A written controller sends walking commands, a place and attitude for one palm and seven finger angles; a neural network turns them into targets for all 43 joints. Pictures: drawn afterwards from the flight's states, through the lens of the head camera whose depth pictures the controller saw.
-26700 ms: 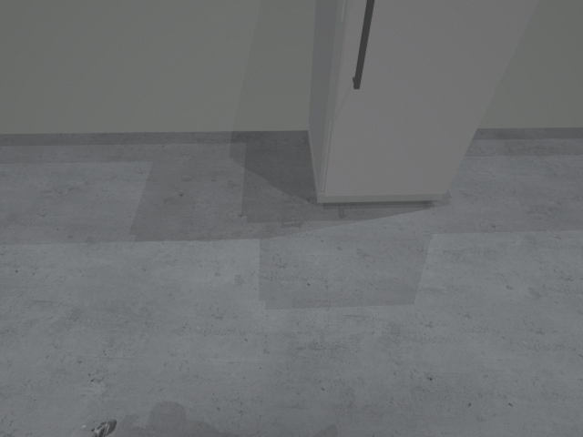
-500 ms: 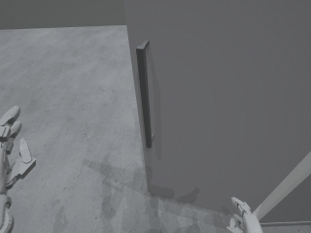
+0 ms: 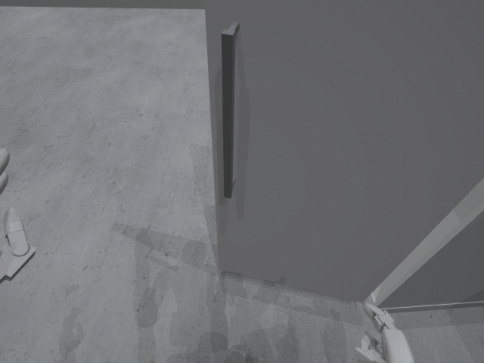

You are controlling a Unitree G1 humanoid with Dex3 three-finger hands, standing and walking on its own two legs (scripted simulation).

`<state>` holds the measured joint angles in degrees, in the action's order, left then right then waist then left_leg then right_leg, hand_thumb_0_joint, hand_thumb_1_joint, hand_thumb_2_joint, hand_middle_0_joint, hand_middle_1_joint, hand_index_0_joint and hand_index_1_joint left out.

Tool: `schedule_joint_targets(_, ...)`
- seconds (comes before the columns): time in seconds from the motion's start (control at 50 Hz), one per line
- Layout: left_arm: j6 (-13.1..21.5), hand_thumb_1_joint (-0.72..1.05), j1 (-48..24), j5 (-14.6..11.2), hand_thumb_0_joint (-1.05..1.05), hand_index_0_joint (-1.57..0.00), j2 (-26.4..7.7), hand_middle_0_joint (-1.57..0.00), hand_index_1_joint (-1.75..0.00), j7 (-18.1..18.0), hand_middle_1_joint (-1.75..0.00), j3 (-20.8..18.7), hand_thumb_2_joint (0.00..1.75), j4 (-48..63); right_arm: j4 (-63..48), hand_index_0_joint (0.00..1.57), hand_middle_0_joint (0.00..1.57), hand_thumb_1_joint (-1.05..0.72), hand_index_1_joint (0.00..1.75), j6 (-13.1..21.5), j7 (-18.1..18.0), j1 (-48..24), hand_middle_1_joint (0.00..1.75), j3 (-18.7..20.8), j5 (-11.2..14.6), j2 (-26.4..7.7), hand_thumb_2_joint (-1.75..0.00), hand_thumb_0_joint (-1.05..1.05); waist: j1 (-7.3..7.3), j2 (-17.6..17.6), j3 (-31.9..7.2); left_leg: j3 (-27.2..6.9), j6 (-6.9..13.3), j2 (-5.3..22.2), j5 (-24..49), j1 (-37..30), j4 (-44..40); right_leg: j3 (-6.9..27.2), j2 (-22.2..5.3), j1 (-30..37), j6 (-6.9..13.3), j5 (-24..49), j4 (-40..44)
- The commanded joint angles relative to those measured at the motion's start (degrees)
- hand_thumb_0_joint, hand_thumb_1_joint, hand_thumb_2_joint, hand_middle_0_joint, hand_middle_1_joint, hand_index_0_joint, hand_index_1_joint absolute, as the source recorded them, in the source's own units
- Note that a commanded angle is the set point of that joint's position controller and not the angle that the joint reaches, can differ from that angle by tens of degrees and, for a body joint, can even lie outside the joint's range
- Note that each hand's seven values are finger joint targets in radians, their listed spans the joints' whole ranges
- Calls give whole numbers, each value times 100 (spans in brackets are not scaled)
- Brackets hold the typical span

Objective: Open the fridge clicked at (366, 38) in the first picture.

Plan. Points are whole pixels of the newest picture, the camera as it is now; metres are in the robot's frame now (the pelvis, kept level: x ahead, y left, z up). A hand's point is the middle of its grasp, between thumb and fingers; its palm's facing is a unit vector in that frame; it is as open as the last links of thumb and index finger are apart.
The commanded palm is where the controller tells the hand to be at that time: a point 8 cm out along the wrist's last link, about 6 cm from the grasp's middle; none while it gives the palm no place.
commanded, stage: step back with the hand held close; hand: left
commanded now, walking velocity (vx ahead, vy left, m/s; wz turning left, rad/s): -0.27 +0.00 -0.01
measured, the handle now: (230, 127) +0.54 +0.07 +0.09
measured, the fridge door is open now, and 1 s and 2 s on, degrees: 73 73 73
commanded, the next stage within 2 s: stop stepping back and stand still in 0.86 s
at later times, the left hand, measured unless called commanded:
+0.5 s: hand out of the picture +0.14 +0.28 +0.18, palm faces +0.45 -0.75 -0.49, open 7.4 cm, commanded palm +0.07 +0.31 +0.19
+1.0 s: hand out of the picture +0.07 +0.29 +0.18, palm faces +0.41 -0.80 -0.44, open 7.4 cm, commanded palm +0.01 +0.32 +0.19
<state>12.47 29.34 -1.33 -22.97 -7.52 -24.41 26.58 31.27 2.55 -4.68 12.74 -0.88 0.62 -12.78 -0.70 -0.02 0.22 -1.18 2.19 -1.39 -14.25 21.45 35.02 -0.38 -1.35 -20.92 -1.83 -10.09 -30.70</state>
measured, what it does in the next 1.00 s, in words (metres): walks backwards: right foot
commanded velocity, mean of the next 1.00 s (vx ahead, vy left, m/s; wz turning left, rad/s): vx -0.35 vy -0.01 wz -0.04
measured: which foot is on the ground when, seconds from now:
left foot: down 0.00-1.00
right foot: down 0.00-0.44, up 0.46-0.60, down 0.62-0.96, up 0.98-1.00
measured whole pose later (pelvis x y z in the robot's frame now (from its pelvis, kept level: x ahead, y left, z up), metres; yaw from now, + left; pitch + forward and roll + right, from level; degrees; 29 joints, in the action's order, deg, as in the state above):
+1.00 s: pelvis -0.14 +0.02 +0.00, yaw -1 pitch +0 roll -4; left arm 17.9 27.1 -2.8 -28.6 -6.3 -27.4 26.2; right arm 36.4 6.5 -5.5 12.2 0.4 -0.4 -12.1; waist 0.3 1.5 -0.9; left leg -1.0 3.1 0.3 -2.9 26.7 29.3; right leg 4.3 4.4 -15.4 -0.7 -22.8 -36.7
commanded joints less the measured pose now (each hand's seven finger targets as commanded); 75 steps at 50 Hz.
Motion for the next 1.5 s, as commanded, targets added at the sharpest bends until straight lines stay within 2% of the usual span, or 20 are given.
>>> schedule_joint_targets(0.0,565,90,-469,-1,0,-20,-1149,-20,-30,-208,-30,-749,90,1325,-797,20,20,-90,30,425,-62,-481,30,329,-43,-761,-90,0,61,-367,-348,-667,236,565,-1802,1152,-1242,582,-259,863,278,-1275,504)
schedule_joint_targets(0.14,747,90,-454,104,0,-20,-1124,-20,-30,-166,-30,-906,90,1198,-757,20,20,-90,30,700,-72,-488,30,350,-83,-810,-90,0,-16,-1018,-334,-1077,542,1007,-2466,2662,-1787,481,253,2285,99,131,-947)
schedule_joint_targets(0.26,777,90,-522,-2,0,-20,-1181,-20,-30,-170,-30,-781,90,1239,-558,20,20,-90,30,701,91,-329,30,375,-92,-640,-90,0,45,521,-365,-266,-32,170,-1331,808,188,1737,-890,75,707,-1332,1060)
schedule_joint_targets(0.32,784,90,-404,-55,0,-20,-1299,-20,-30,-249,-30,-841,90,1347,-477,20,20,-90,30,598,119,-391,30,344,-84,-568,-90,0,89,580,-610,-166,-116,163,-766,-4,285,1339,-973,-476,709,-1162,1107)
schedule_joint_targets(0.42,940,90,-139,21,0,-20,-1278,-20,-30,-218,-30,-1233,90,1548,-667,20,20,-90,30,741,-50,-599,30,421,-74,-797,-90,0,2,-1623,-779,-1909,643,1691,-2956,2446,-2567,131,619,1881,21,-612,-1830)
schedule_joint_targets(0.56,1009,90,-377,-92,0,-20,-961,-20,-30,-48,-30,-709,90,1361,-236,20,20,-90,30,1058,57,-502,30,421,-184,-659,-90,0,22,-1205,-571,-1342,415,1521,-736,473,-1760,254,490,787,219,-1173,-28)
schedule_joint_targets(0.64,1083,90,-1012,-79,0,-20,-1289,-20,-30,-89,-30,-623,90,1580,-20,20,20,-90,30,1020,27,-533,30,372,-207,-465,-90,0,50,-478,-1707,-193,-78,1003,3163,-1940,-491,786,-199,191,206,1827,732)
schedule_joint_targets(0.72,819,90,-216,-222,0,-20,-1555,-20,-30,-49,-30,-947,90,1576,-407,20,20,-90,30,797,0,-821,30,385,-38,-387,-90,0,25,129,-1662,176,-124,647,1707,-1790,-352,683,-295,-40,-31,1486,780)
schedule_joint_targets(0.82,725,90,42,-226,0,-20,-1696,-20,-30,-124,-30,-1080,90,1296,-358,20,20,-90,30,595,-57,-844,30,286,-147,-307,-90,0,87,430,-198,11,-451,170,-184,-968,1009,1365,-1167,-1490,918,-486,1612)
schedule_joint_targets(0.9,729,90,-538,-210,0,-20,-1484,-20,-30,-35,-30,-799,90,884,-462,20,20,-90,30,611,-157,-792,30,289,-69,-595,-90,0,67,-453,204,-864,-133,866,1371,-301,-1520,376,345,-382,185,-215,467)
schedule_joint_targets(0.96,853,90,-409,-202,0,-20,-1239,-20,-30,28,-30,-853,90,898,-434,20,20,-90,30,849,-122,-564,30,447,-207,-788,-90,0,-14,-1643,-732,-2397,381,2083,-2646,1019,-3461,357,802,1391,201,-1779,-1759)
schedule_joint_targets(1.1,380,90,218,-277,0,-20,-1289,-20,-30,-67,-30,-635,90,2277,-533,20,20,-90,30,973,82,-302,30,371,-202,-558,-90,0,-39,-1628,-1391,-400,-709,728,-1509,-708,-2729,-530,927,1616,432,-1804,774)
schedule_joint_targets(1.14,250,90,149,-227,0,-20,-1544,-20,-30,-122,-30,-850,90,2179,-393,20,20,-90,30,799,71,-218,30,364,-231,-524,-90,0,47,-620,-1097,533,-661,161,-866,-1074,-726,115,-38,659,805,-1829,1695)
schedule_joint_targets(1.18,123,90,-292,-329,0,-20,-1747,-20,-30,-245,-30,-1212,90,1904,-217,20,20,-90,30,654,21,-343,30,322,-387,-554,-90,0,79,335,-758,72,-493,198,-392,-1166,1751,1505,-1634,-1160,1531,-2410,2271)
schedule_joint_targets(1.22,-94,90,-627,-299,0,-20,-1109,-20,-30,-221,-30,-610,90,1011,-127,20,20,-90,30,566,-30,-204,30,346,-136,-534,-90,0,224,1186,-48,-285,-440,330,-570,-190,2400,1467,-1521,-1204,1447,-3522,2049)
schedule_joint_targets(1.3,-56,90,-1662,-8,0,-20,-1086,-20,-30,-281,-30,-240,90,545,-82,20,20,-90,30,546,-122,-445,30,226,-80,-620,-90,0,289,-177,596,150,-144,488,-1045,-555,-159,605,-878,-881,920,-2841,663)
schedule_joint_targets(1.34,78,90,-1479,-53,0,-20,-966,-20,-30,-304,-30,-186,90,988,-310,20,20,-90,30,708,-153,-361,30,213,-59,-760,-90,0,247,-1943,354,-1982,423,1512,-1797,-901,-1956,-148,250,-1041,364,-2102,-1204)
schedule_joint_targets(1.38,265,90,-1224,-129,0,-20,-1561,-20,-30,-232,-30,-685,90,1476,-256,20,20,-90,30,877,-107,-429,30,164,-187,-562,-90,0,205,-1728,16,-3496,585,2089,-3243,-588,-3030,185,351,-1017,274,-2089,-2569)
schedule_joint_targets(1.42,258,90,-569,-114,0,-20,-1211,-20,-30,-182,-30,-552,90,1720,-287,20,20,-90,30,927,6,-442,30,194,-242,-500,-90,0,126,-817,-132,-2715,492,1934,-2567,-324,-2946,224,200,-523,320,-1606,-2450)
schedule_joint_targets(1.48,208,90,92,-83,0,-20,-1266,-20,-30,-238,-30,-716,90,1868,-318,20,20,-90,30,925,64,-447,30,194,-225,-550,-90,0,19,-1419,-475,-1088,206,1379,-2215,136,-2831,-423,385,826,308,-1495,-1074)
